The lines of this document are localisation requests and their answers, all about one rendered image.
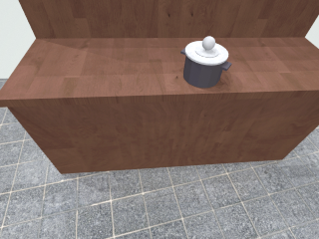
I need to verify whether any lid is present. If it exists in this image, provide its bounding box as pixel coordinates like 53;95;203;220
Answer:
184;41;228;66

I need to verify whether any pot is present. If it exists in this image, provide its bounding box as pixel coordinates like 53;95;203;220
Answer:
180;48;232;89

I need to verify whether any knob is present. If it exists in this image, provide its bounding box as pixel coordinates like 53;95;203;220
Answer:
202;36;215;51

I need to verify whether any table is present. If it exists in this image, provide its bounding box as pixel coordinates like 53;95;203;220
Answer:
0;0;319;174

